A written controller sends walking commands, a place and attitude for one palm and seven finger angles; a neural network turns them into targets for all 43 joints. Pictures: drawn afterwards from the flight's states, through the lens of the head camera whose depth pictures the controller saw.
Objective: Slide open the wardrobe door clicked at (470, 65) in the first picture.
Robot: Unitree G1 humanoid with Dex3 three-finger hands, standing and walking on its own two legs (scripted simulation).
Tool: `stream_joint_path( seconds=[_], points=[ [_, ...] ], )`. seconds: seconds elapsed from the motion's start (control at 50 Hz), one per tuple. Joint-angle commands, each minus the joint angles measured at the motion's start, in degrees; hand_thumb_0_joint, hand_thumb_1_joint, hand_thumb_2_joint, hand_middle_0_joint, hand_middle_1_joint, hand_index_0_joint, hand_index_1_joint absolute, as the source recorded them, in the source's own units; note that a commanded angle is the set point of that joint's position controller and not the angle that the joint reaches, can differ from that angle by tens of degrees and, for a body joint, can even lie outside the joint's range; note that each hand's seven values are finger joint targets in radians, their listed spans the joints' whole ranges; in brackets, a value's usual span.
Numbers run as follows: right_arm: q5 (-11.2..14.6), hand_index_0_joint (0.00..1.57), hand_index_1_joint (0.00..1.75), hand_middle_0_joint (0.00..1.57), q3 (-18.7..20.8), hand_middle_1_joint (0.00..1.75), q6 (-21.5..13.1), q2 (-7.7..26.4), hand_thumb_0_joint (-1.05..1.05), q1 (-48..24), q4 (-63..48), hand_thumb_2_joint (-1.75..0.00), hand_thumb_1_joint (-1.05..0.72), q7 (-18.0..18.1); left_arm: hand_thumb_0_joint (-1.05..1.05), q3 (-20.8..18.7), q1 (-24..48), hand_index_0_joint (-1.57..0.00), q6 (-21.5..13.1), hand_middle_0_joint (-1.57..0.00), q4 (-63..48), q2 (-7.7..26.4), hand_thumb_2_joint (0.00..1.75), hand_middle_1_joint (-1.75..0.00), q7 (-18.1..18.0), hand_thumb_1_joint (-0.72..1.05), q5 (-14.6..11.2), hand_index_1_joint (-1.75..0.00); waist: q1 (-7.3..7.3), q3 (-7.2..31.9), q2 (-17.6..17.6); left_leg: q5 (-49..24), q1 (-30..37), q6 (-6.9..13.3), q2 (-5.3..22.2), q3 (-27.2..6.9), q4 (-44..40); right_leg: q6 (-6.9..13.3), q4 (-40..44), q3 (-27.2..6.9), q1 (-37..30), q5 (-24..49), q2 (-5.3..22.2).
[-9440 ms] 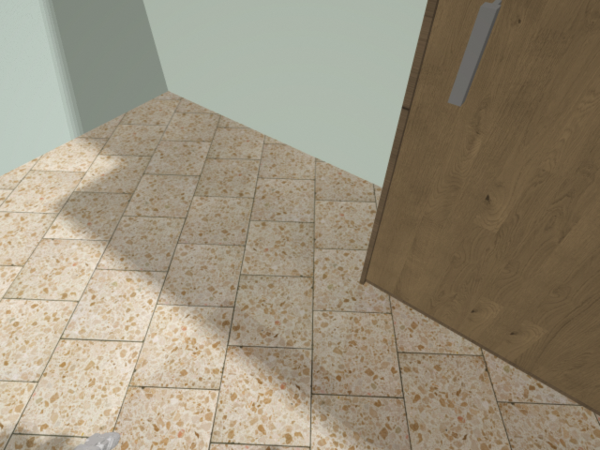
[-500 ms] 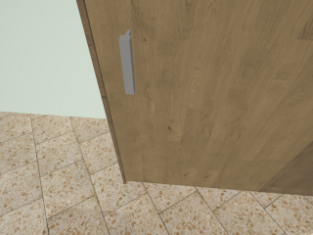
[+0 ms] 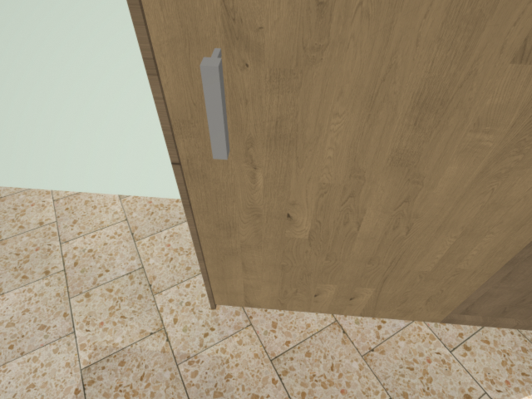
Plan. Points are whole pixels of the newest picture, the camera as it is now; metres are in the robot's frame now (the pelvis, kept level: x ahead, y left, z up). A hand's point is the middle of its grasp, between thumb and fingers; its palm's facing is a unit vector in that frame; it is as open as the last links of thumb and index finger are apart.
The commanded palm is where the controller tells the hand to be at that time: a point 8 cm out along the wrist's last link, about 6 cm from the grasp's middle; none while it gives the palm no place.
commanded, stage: look again from close up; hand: left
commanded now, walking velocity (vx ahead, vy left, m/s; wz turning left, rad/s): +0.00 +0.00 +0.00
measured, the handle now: (219, 106) +0.53 +0.12 +0.17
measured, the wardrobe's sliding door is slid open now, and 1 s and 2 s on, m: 0.00 0.00 0.00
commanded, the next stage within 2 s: shuffle to correct the standing spot in 0.66 s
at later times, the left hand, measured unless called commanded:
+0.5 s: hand out of the picture +0.06 +0.24 -0.16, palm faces -0.02 -0.95 -0.32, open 7.4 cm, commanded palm none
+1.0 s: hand out of the picture +0.03 +0.21 -0.18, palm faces -0.01 -0.97 -0.25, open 7.4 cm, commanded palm none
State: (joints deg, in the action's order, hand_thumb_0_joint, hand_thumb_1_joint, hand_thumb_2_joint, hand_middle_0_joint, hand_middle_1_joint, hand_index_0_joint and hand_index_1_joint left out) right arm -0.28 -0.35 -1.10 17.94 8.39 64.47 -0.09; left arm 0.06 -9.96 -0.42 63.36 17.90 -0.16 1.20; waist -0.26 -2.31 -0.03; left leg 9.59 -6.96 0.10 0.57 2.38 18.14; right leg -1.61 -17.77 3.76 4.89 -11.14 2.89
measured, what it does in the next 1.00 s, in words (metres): stands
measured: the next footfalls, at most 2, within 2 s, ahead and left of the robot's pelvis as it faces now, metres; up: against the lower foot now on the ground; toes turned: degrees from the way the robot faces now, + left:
none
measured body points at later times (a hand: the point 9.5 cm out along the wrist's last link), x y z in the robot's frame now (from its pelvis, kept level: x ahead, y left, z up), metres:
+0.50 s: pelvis +0.00 +0.00 +0.00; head +0.01 +0.00 +0.45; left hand +0.06 +0.29 -0.14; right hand +0.08 -0.29 -0.13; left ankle +0.00 +0.12 -0.75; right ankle -0.02 -0.13 -0.75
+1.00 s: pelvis +0.02 +0.00 +0.00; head +0.01 +0.00 +0.45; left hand +0.03 +0.26 -0.16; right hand +0.05 -0.26 -0.15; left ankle +0.00 +0.12 -0.75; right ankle -0.02 -0.13 -0.75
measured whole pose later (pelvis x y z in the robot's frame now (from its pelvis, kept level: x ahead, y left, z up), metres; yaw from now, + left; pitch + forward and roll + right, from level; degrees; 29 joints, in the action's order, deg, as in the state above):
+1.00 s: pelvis +0.02 +0.00 +0.00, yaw +0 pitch -2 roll +0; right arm -0.7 -0.9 -0.3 13.7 11.9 65.3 0.1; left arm 0.5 -14.0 0.5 64.6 14.3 -0.4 1.4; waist -0.3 0.2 -0.7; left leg 13.2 -7.2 -0.1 0.6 2.7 22.1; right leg -1.7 -22.4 3.4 5.6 -15.0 3.1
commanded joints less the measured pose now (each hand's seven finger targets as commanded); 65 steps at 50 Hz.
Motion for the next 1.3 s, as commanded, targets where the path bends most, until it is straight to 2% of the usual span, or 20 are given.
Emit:
stream_joint_path(
  seconds=[0.0, 0.24, 0.52, 0.6, 0.74, 0.78, 0.82, 0.92, 1.02, 1.06, 1.08, 1.12, 1.14, 1.18, 1.24, 1.28],
  points=[
    [-0.08, 0.20, 0.30, 0.20, 2.18, 0.30, -1.11, 11.33, 0.00, -1.84, -3.46, -0.90, -0.90, 0.80, 0.00, -2.36, 0.43, -0.20, -1.37, -0.20, -3.21, 11.23, 0.90, -0.30, -0.64, 0.90, -0.18, -0.30, -0.10, 2.83, -0.54, -8.19, 0.49, 0.45, 6.88, -5.95, -2.84, 1.93, 3.10, -4.95, 0.13, 7.21, 5.51],
    [-0.13, 0.20, 0.30, 0.20, 2.14, 0.30, -1.19, 11.60, 0.00, -2.10, -3.70, -0.90, -0.90, 0.86, 0.00, -2.49, 0.74, -0.20, -1.52, -0.20, -3.41, 11.70, 0.90, -0.30, -0.64, 0.90, -0.15, -0.30, -0.19, 3.67, -0.29, -11.20, 1.16, 0.51, 7.00, -5.88, -2.20, 2.11, 2.86, -4.67, -1.10, 10.50, 5.65],
    [-0.09, 0.20, 0.30, 0.20, 2.08, 0.30, -1.10, 12.20, 0.00, -2.55, -3.90, -0.90, -0.90, 0.80, 0.00, -2.50, 1.43, -0.20, -1.38, -0.20, -3.40, 12.17, 0.90, -0.30, -0.46, 0.90, -0.20, -0.30, -0.16, 2.28, -0.31, -7.70, 0.22, 0.42, 6.75, -6.16, -3.21, 2.03, 3.71, -4.97, -0.42, 6.79, 5.61],
    [-0.11, 0.20, 0.30, 0.20, 2.15, 0.30, -1.20, 12.20, 0.00, -2.37, -3.81, -0.90, -0.90, 0.82, 0.00, -2.53, 1.23, -0.20, -1.49, -0.20, -3.41, 12.19, 0.90, -0.30, -0.47, 0.90, -0.21, -0.30, -0.13, 3.82, -0.22, -9.66, 1.09, 0.46, 6.88, -6.20, -2.75, 2.12, 3.36, -4.79, -1.23, 8.79, 5.73],
    [-0.06, 0.20, 0.30, 0.20, 2.17, 0.30, -1.23, 12.11, 0.00, -2.29, -3.79, -0.90, -0.90, 0.90, 0.00, -2.61, 1.00, -0.20, -1.44, -0.20, -3.30, 12.21, 0.90, -0.30, -0.54, 0.90, -0.16, -0.30, -0.29, 3.26, -0.11, -10.80, 1.25, 0.54, 6.98, -6.25, -2.74, 2.09, 3.31, -4.58, -1.37, 9.59, 5.68],
    [-0.22, 0.20, 0.30, 0.20, 1.05, 0.30, -0.68, 7.74, 0.00, -0.81, -2.79, -0.90, -0.90, 0.76, 0.00, -1.50, -0.91, -0.20, -0.93, -0.20, -1.98, 7.80, 0.90, -0.30, -0.69, 0.90, -0.39, -0.30, -0.07, 3.74, -0.18, -7.12, 1.25, -0.23, 6.71, -5.58, -2.85, 1.17, 3.85, -4.40, -1.02, 5.60, 5.63],
    [-0.35, 0.20, 0.30, 0.20, 0.23, 0.30, -0.05, 4.62, 0.00, 1.20, -1.82, -0.90, -0.90, 0.66, 0.00, -0.72, -2.43, -0.20, -0.28, -0.20, -1.07, 4.80, 0.90, -0.30, -0.82, 0.90, -0.42, -0.30, 0.06, 1.75, -0.28, -3.10, -0.41, -0.94, 6.34, -5.11, -2.96, 0.41, 3.64, -3.99, 0.24, 1.13, 5.15],
    [-0.65, 0.20, 0.30, 0.20, 0.81, 0.30, 0.47, 3.57, 0.00, 4.13, -1.11, -0.90, -0.90, 0.64, 0.00, -1.01, -5.71, -0.20, 0.23, -0.20, -0.59, 3.32, 0.90, -0.30, -0.56, 0.90, 0.10, -0.30, 0.02, -2.72, -0.36, 9.16, -3.76, -0.22, 6.08, -5.00, -1.85, 0.86, 0.33, -3.53, 5.38, -9.31, 4.09],
    [-0.50, 0.20, 0.30, 0.20, 1.29, 0.30, -0.16, 1.10, 0.00, 7.44, -0.57, -0.90, -0.90, 1.05, 0.00, -1.67, -9.96, -0.20, -0.27, -0.20, 0.17, 1.05, 0.90, -0.30, -0.36, 0.90, 0.08, -0.30, -0.19, -4.62, -0.18, 8.01, -6.59, 0.89, 6.18, -4.64, 2.09, 1.93, -2.46, -3.07, 5.95, -9.95, 3.91],
    [-0.43, 0.20, 0.30, 0.20, 1.28, 0.30, -0.40, -0.35, 0.00, 8.35, -0.63, -0.90, -0.90, 1.32, 0.00, -1.95, -11.77, -0.20, -0.43, -0.20, 0.66, 0.10, 0.90, -0.30, -0.55, 0.90, 0.03, -0.30, -0.45, -5.40, -1.15, 3.70, -8.20, 0.87, 5.46, -3.39, 5.22, 2.61, -2.66, -3.75, 4.98, -7.22, 4.28],
    [-0.39, 0.20, 0.30, 0.20, 1.14, 0.30, -0.51, -1.40, 0.00, 8.76, -0.52, -0.90, -0.90, 1.54, 0.00, -2.08, -12.68, -0.20, -0.47, -0.20, 0.89, -0.51, 0.90, -0.30, -0.84, 0.90, -0.04, -0.30, -0.59, -5.31, -1.37, -0.33, -8.25, 0.64, 5.14, -2.49, 6.54, 2.84, -2.92, -4.06, 4.21, -3.22, 4.64],
    [-0.28, 0.20, 0.30, 0.20, 1.05, 0.30, -0.64, -2.79, 0.00, 10.34, 0.00, -0.90, -0.90, 2.07, 0.00, -2.02, -13.75, -0.20, -0.52, -0.20, 1.37, -1.74, 0.90, -0.30, -1.52, 0.90, -0.21, -0.30, -0.26, -3.59, -1.81, -8.96, -6.69, 0.23, 5.08, -1.96, 7.77, 2.84, -5.10, -3.29, 2.30, 9.22, 4.71],
    [-0.22, 0.20, 0.30, 0.20, 1.17, 0.30, -0.74, -3.19, 0.00, 11.32, 0.60, -0.90, -0.90, 2.37, 0.00, -1.97, -14.69, -0.20, -0.67, -0.20, 1.56, -2.28, 0.90, -0.30, -1.81, 0.90, -0.24, -0.30, -0.30, -2.24, -1.58, -15.56, -5.20, 0.26, 5.38, -1.88, 8.51, 2.65, -6.45, -2.28, 1.09, 17.65, 4.65],
    [0.09, 0.20, 0.30, 0.20, 1.22, 0.30, -0.75, -3.88, 0.00, 12.83, 1.22, -0.90, -0.90, 3.02, 0.00, -1.73, -15.37, -0.20, -0.80, -0.20, 1.52, -3.11, 0.90, -0.30, -2.43, 0.90, -0.52, -0.30, 0.08, 0.05, -0.08, -25.31, -2.49, -0.13, 5.47, -1.96, 8.65, 1.93, -7.16, -1.60, -0.68, 28.41, 4.74],
    [0.39, 0.20, 0.30, 0.20, 2.20, 0.30, -0.81, -2.01, 0.00, 12.87, 0.73, -0.90, -0.90, 3.57, 0.00, -2.25, -15.10, -0.20, -1.00, -0.20, 0.72, -1.21, 0.90, -0.30, -2.75, 0.90, -0.36, -0.30, 0.05, 1.06, -0.42, -29.87, -0.47, 0.34, 5.48, -2.07, 9.03, 2.07, -7.37, -1.37, -1.33, 33.95, 4.88],
    [0.40, 0.20, 0.30, 0.20, 2.75, 0.30, -0.69, -1.91, 0.00, 13.00, -0.06, -0.90, -0.90, 3.66, 0.00, -2.66, -14.65, -0.20, -0.89, -0.20, -0.25, -0.94, 0.90, -0.30, -2.95, 0.90, -0.28, -0.30, 0.22, 2.62, -0.45, -29.88, -0.01, 0.45, 5.52, -2.06, 9.28, 2.46, -8.18, -1.64, -1.49, 34.43, 5.13]
  ],
)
